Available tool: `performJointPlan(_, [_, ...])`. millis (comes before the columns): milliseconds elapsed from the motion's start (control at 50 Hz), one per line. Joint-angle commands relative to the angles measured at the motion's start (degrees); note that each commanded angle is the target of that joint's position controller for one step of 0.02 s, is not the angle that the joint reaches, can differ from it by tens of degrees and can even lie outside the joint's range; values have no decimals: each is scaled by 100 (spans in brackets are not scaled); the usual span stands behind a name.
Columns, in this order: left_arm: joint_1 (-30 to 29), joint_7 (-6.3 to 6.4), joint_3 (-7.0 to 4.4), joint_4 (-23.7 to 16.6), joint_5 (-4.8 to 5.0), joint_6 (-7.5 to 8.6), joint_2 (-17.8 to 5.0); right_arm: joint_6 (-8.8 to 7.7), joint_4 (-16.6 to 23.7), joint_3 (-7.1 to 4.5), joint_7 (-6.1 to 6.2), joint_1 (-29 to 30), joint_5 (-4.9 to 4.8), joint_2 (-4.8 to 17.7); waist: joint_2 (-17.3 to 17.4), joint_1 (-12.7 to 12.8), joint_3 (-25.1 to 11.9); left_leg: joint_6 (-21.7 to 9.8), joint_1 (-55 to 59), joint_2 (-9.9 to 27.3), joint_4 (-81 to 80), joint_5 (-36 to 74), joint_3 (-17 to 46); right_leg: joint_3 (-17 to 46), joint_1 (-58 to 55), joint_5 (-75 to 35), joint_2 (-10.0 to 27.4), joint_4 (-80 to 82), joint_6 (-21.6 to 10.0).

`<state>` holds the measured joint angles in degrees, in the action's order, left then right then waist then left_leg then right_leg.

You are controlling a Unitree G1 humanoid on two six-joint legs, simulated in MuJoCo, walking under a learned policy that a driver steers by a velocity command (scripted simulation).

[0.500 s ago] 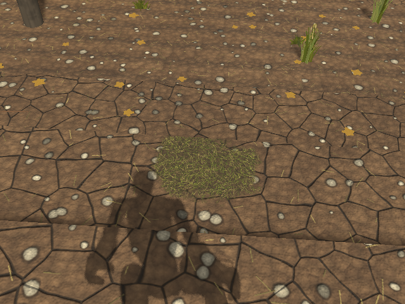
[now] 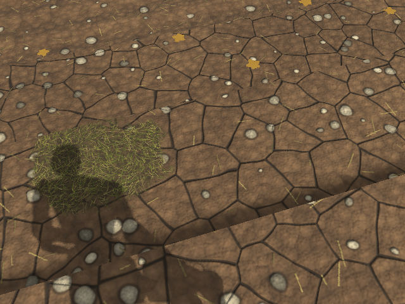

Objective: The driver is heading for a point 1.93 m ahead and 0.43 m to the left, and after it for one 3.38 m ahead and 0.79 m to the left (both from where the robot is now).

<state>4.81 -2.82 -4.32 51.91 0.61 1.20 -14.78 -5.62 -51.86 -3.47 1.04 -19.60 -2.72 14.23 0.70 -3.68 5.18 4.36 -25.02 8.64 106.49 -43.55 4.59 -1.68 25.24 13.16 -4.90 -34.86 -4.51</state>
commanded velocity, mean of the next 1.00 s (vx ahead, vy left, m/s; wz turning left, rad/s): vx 0.10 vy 0.00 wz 0.09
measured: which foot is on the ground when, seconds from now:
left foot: up 0.00-0.22, down 0.24-0.52, up 0.54-0.78, down 0.80-1.00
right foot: down 0.00-0.26, up 0.28-0.46, down 0.48-0.80, up 0.82-1.00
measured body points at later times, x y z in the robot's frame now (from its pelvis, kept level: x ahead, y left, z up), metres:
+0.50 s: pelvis +0.18 +0.03 +0.01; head +0.20 +0.03 +0.45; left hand +0.31 +0.28 -0.12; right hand +0.28 -0.23 -0.11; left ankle +0.28 +0.14 -0.72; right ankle +0.16 -0.09 -0.72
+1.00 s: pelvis +0.23 +0.07 +0.02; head +0.28 +0.10 +0.47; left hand +0.34 +0.37 -0.10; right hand +0.42 -0.19 -0.06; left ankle +0.25 +0.15 -0.72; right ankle +0.24 -0.10 -0.64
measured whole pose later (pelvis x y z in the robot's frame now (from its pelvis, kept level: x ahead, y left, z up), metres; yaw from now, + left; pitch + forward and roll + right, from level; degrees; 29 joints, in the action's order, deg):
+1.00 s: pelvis +0.23 +0.07 +0.02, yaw +10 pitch +3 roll -3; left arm 3.8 2.5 -5.0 45.8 0.1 -1.8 -17.5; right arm 2.2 -34.4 -3.8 0.2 -11.4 -0.5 17.0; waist -0.2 -0.7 3.3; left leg -3.2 -20.3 -3.6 28.3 -10.7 6.7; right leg 4.6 31.4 24.3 -1.5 -61.6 4.2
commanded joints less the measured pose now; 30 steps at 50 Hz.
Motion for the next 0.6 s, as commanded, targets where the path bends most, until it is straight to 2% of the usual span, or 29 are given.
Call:
performJointPlan(20, [967, 131, -133, -379, -64, 41, -1003, -145, 781, -125, 101, 45, -61, 789, 384, 343, -1883, -177, -3147, 90, -1037, 1782, 261, 3787, -3004, -1863, 2892, 1073, -1891])
performJointPlan(40, [229, 158, -89, -579, -86, 78, -860, 36, 735, -134, 186, 128, 148, 665, 424, 26, -995, 32, -2225, 128, -2075, 2099, 111, 2995, -1107, -2898, 2507, 1215, -1687])
performJointPlan(60, [-73, 180, -89, -691, -116, 100, -849, 97, 736, -128, 233, -2, 307, 543, 245, -136, -657, 152, -1357, 157, -3207, 2257, 69, 2373, -59, -3228, 2015, 1249, -1483])
performJointPlan(80, [-97, 251, -108, -726, -131, 118, -884, 69, 820, -124, 251, 198, 399, 512, -21, -82, -665, 195, -792, 16, -4244, 2585, -81, 1938, 329, -3691, 1597, 1281, -1346])
performJointPlan(100, [-83, 342, -114, -751, -150, 118, -865, 12, 929, -121, 248, 327, 394, 495, -387, -42, -827, 160, -61, -212, -5242, 3307, -209, 1410, 605, -4019, 1138, 1188, -1133])
performJointPlan(120, [61, 431, -126, -730, -114, 92, -842, -35, 939, -109, 221, 490, 332, 453, -701, 74, -1082, 168, 373, -516, -5905, 3994, -317, 1145, 426, -3958, 892, 1046, -999])
performJointPlan(140, [250, 484, -130, -680, -55, 53, -807, -36, 982, -101, 181, 612, 285, 399, -880, 172, -1291, 190, 528, -725, -6256, 4322, -364, 1136, 73, -3956, 888, 926, -941])
performJointPlan(160, [387, 512, -123, -624, 29, -15, -738, -16, 1040, -120, 141, 634, 267, 440, -896, 206, -1382, 146, 612, -820, -6534, 4413, -350, 1252, -201, -3685, 898, 750, -866])
performJointPlan(180, [503, 537, -110, -611, 67, -71, -664, 11, 1106, -140, 105, 701, 278, 472, -814, 220, -1389, 73, 681, -883, -6773, 4472, -336, 1445, -353, -3337, 952, 589, -774])
performJointPlan(200, [525, 555, -92, -605, 99, -96, -582, 31, 1169, -178, 69, 724, 319, 526, -659, 127, -1271, -39, 856, -910, -7111, 4656, -309, 1674, -372, -2867, 952, 348, -618])
performJointPlan(220, [544, 562, -61, -595, 114, -100, -448, 32, 1134, -208, 26, 516, 414, 554, -562, -7, -1266, -204, 1171, -852, -7377, 5092, -350, 1725, -399, -2397, 903, 83, -426])
performJointPlan(240, [725, 563, -10, -563, 53, -93, -218, 41, 1111, -234, 0, 263, 507, 639, -288, -72, -1286, -400, 1684, -512, -7537, 6591, -121, 1556, -263, -1818, 549, -475, -156])
performJointPlan(260, [1421, 561, 28, -502, 13, -68, 13, 77, 1121, -287, -36, 43, 664, 994, 1024, 135, -1615, -1267, 2491, 730, -7625, 8875, 1151, 1110, 315, 374, -266, -2119, 274])
performJointPlan(280, [2060, 486, 69, -400, 86, -80, -22, 105, 1016, -185, -119, -4, 655, 678, 2052, 386, -2263, -2118, 2590, 1510, -8129, 8224, 2745, 1125, 445, 2663, -362, -3142, 517])
performJointPlan(300, [2246, 424, -10, -172, 82, -174, -303, 137, 1066, -45, -198, 345, 506, 266, 1374, 524, -1961, -2097, 2159, 1281, -8278, 6446, 2749, 1270, 487, 2843, 40, -3276, 599])
performJointPlan(320, [1837, 423, -28, -182, 70, -304, -349, 208, 1103, -29, -236, 702, 408, 211, 934, 508, -1456, -1865, 1710, 919, -8365, 4844, 2369, 923, 614, 2653, 276, -3215, 709])
performJointPlan(340, [1506, 440, -36, -203, 34, -404, -320, 302, 1168, -44, -249, 1056, 357, 282, 620, 500, -1049, -1641, 1095, 604, -8592, 3831, 2007, 723, 500, 2393, 402, -2665, 754])
performJointPlan(360, [1231, 454, -36, -281, 11, -458, -311, 392, 1276, -102, -210, 1419, 342, 470, 646, 563, -801, -1392, 603, 364, -8787, 3072, 1716, 605, 198, 2053, 534, -1782, 743])
performJointPlan(380, [1013, 446, -1, -308, 25, -463, -218, 462, 1338, -173, -168, 1571, 386, 653, 806, 549, -630, -1252, 165, 75, -8890, 2914, 1400, 374, -311, 1748, 456, -1083, 727])
performJointPlan(400, [950, 433, 17, -295, 7, -432, -137, 520, 1343, -209, -118, 1523, 399, 713, 919, 527, -684, -1224, 131, -74, -8892, 2830, 1277, 278, -686, 1221, 355, -547, 696])
performJointPlan(420, [1038, 414, 8, -238, -13, -382, -117, 563, 1335, -218, -78, 1461, 368, 715, 955, 594, -815, -1217, 162, -124, -8857, 2718, 1217, 191, -1063, 631, 253, -55, 639])
performJointPlan(460, [1215, 397, -41, -176, -97, -329, -282, 590, 1346, -238, -15, 1282, 267, 702, 818, 636, -982, -1104, 87, -149, -8793, 2320, 1240, 138, -1620, 149, 242, 464, 446])
performJointPlan(480, [1265, 412, -80, -224, -173, -318, -471, 583, 1399, -230, -11, 1273, 232, 648, 551, 639, -968, -949, -137, -239, -8581, 2109, 1218, 446, -1794, 216, 605, 634, 272])
performJointPlan(500, [1257, 447, -154, -226, -188, -313, -766, 567, 1557, -199, -19, 1357, 216, 501, -163, 521, -786, -742, -297, -655, -8076, 2033, 671, 885, -1449, 799, 1042, 1004, 4])
performJointPlan(520, [1138, 481, -167, -229, -176, -297, -772, 545, 1665, -159, -27, 1374, 185, 387, -928, 416, -684, -567, -129, -1036, -7364, 2156, 66, 1348, -1000, 1115, 1457, 1494, -284])
performJointPlan(540, [799, 524, -144, -385, -171, -264, -740, 533, 1679, -187, -30, 1311, 172, 455, -1208, 377, -505, -512, -248, -1131, -6820, 2339, -159, 1663, -937, 620, 1801, 1741, -471])
performJointPlan(560, [524, 574, -164, -496, -166, -229, -790, 537, 1667, -235, -32, 1202, 179, 528, -1261, 329, -454, -518, -466, -1093, -6299, 2103, -303, 1712, -1117, -270, 2030, 1584, -590])
performJointPlan(580, [511, 613, -173, -570, -140, -182, -784, 554, 1674, -265, -33, 1193, 206, 578, -1123, 428, -498, -504, -789, -1022, -5775, 1696, -278, 1766, -1455, -1393, 2224, 1422, -723])
performJointPlan(600, [600, 630, -182, -552, -115, -137, -821, 582, 1706, -271, -43, 1164, 227, 535, -908, 469, -537, -493, -1200, -920, -5315, 1393, -193, 1776, -1871, -2640, 2436, 1171, -853])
